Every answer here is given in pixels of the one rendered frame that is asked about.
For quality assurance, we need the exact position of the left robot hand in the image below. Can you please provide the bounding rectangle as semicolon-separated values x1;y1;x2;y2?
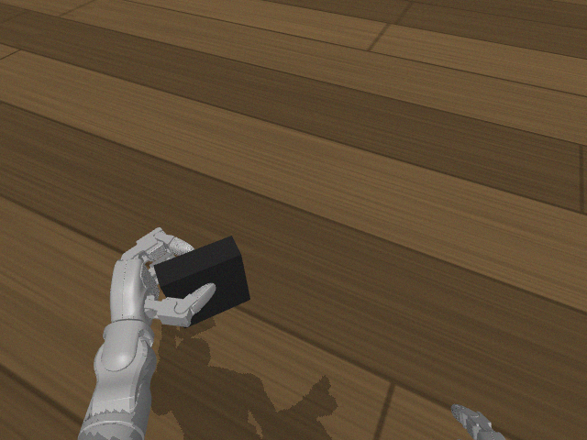
110;227;216;327

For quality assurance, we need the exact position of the left robot arm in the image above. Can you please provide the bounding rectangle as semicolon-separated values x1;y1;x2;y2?
78;319;157;440

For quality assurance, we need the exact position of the carton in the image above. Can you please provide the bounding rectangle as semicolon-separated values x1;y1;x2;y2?
154;236;250;329

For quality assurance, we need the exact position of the right robot hand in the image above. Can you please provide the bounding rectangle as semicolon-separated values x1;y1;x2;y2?
451;404;505;440

